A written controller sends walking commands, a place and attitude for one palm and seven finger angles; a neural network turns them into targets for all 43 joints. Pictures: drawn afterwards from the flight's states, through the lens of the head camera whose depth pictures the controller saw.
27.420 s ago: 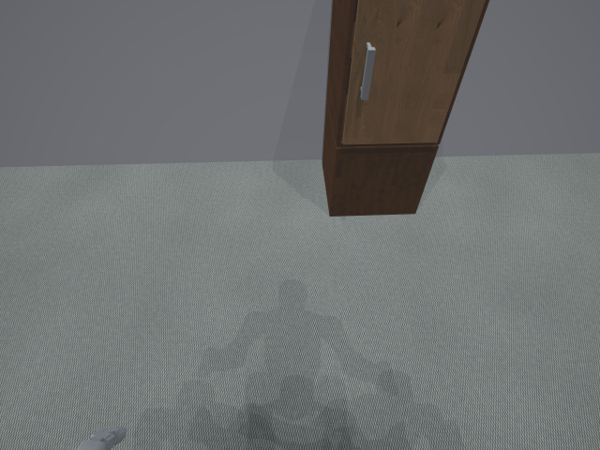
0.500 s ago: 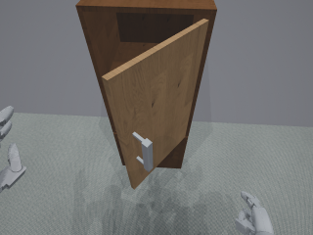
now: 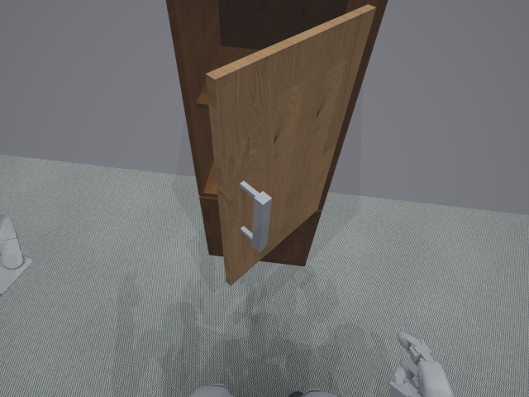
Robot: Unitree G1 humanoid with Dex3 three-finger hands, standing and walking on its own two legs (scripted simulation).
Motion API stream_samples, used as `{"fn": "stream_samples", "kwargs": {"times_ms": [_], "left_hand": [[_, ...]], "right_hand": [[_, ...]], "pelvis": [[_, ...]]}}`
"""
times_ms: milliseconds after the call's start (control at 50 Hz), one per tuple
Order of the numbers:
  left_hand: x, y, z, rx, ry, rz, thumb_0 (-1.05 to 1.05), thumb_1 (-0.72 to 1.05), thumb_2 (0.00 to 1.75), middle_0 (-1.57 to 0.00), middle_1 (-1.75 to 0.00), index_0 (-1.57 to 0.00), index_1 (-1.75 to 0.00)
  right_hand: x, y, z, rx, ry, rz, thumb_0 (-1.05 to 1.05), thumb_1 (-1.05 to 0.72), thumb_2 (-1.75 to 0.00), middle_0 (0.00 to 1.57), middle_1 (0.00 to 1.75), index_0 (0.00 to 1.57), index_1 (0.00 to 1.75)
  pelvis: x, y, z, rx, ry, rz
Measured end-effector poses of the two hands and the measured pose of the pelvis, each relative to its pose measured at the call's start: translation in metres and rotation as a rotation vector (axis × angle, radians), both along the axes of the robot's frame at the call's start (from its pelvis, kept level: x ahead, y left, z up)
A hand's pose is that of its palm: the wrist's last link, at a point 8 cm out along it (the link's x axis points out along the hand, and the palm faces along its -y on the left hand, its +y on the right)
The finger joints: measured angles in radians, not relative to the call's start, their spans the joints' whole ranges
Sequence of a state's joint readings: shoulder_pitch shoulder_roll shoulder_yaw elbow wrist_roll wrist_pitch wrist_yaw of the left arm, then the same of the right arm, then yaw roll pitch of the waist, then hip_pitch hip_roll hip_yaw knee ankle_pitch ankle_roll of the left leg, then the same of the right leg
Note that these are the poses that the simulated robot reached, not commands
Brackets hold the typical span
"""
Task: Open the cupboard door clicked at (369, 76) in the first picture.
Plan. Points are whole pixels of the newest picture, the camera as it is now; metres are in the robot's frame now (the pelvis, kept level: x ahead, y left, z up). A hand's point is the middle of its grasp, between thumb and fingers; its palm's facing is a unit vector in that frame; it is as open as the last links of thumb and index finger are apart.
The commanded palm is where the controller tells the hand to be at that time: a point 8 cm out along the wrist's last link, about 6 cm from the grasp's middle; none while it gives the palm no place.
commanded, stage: step back with the hand held close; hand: left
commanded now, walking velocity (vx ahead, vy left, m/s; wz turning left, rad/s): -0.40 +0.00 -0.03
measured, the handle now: (253, 217) +0.44 +0.05 -0.03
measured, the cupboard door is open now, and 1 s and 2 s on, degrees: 52 52 52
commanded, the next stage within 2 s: stop stepping back and stand still in 0.52 s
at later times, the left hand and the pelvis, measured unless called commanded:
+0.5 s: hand out of the picture +0.12 +0.27 +0.20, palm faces +0.49 -0.72 -0.48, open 7.4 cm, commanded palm +0.07 +0.29 +0.19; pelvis -0.06 -0.01 +0.00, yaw +1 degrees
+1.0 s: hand out of the picture +0.09 +0.20 +0.18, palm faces +0.24 -0.78 -0.57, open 7.4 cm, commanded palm +0.04 +0.25 +0.19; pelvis -0.13 -0.03 +0.01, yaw -6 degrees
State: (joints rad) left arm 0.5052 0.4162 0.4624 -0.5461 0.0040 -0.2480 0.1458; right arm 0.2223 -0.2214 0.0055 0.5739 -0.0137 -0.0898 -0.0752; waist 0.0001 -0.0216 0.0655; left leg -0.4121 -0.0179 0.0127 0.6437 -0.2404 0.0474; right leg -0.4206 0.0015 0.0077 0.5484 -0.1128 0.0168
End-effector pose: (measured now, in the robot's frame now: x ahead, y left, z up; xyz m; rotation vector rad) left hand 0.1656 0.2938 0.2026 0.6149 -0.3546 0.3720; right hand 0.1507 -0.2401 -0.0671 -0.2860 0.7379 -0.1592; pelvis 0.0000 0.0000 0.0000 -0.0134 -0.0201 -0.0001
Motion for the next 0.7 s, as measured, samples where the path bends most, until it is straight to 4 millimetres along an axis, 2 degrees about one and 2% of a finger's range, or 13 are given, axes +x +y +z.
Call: {"fn": "stream_samples", "kwargs": {"times_ms": [160,280,340,440,540,580,620,700], "left_hand": [[-0.020,0.004,-0.002,0.045,0.007,0.033,0.01,0.89,0.90,-0.22,-0.31,-0.22,-0.31],[-0.032,0.002,-0.011,-0.029,0.003,-0.010,0.02,0.89,0.90,-0.22,-0.31,-0.22,-0.31],[-0.039,0.003,-0.010,-0.014,0.007,-0.022,0.02,0.89,0.90,-0.22,-0.31,-0.22,-0.31],[-0.069,0.011,0.009,0.033,-0.041,0.014,0.02,0.89,0.90,-0.22,-0.31,-0.22,-0.31],[-0.091,0.006,0.007,-0.020,-0.016,0.069,0.02,0.89,0.90,-0.21,-0.31,-0.21,-0.31],[-0.093,-0.005,-0.001,-0.030,-0.011,0.048,0.02,0.89,0.90,-0.21,-0.31,-0.21,-0.31],[-0.088,-0.017,-0.007,-0.075,0.011,0.012,0.02,0.89,0.90,-0.21,-0.31,-0.21,-0.31],[-0.074,-0.029,-0.003,-0.094,0.038,-0.072,0.02,0.89,0.90,-0.21,-0.31,-0.21,-0.31]], "right_hand": [[-0.006,-0.006,-0.007,0.001,-0.013,0.005,0.01,-0.91,-0.90,0.20,0.30,0.21,0.30],[-0.017,-0.004,-0.002,-0.021,-0.003,0.007,0.01,-0.91,-0.90,0.20,0.30,0.20,0.30],[-0.025,0.000,0.000,-0.044,-0.011,0.010,0.01,-0.91,-0.90,0.20,0.30,0.20,0.30],[-0.040,0.012,0.000,0.002,-0.003,0.021,0.01,-0.91,-0.90,0.20,0.30,0.20,0.30],[-0.047,0.020,-0.002,0.059,-0.037,0.068,0.01,-0.91,-0.90,0.20,0.30,0.21,0.30],[-0.051,0.017,-0.009,0.079,-0.053,0.081,0.01,-0.91,-0.90,0.20,0.30,0.21,0.30],[-0.063,0.012,-0.012,0.081,-0.023,0.066,0.01,-0.91,-0.90,0.21,0.30,0.21,0.31],[-0.089,0.001,0.002,0.058,0.021,0.000,0.01,-0.91,-0.90,0.21,0.30,0.21,0.31]], "pelvis": [[-0.015,-0.003,-0.007,0.010,-0.008,0.009],[-0.033,0.002,-0.006,0.014,0.003,0.011],[-0.045,0.005,-0.005,-0.029,0.004,0.038],[-0.055,-0.002,0.000,-0.058,0.032,0.048],[-0.074,-0.012,0.002,-0.033,0.095,-0.010],[-0.088,-0.018,-0.004,0.004,0.115,-0.054],[-0.097,-0.017,0.000,-0.004,0.104,-0.079],[-0.097,-0.018,0.014,0.034,0.097,-0.085]]}}
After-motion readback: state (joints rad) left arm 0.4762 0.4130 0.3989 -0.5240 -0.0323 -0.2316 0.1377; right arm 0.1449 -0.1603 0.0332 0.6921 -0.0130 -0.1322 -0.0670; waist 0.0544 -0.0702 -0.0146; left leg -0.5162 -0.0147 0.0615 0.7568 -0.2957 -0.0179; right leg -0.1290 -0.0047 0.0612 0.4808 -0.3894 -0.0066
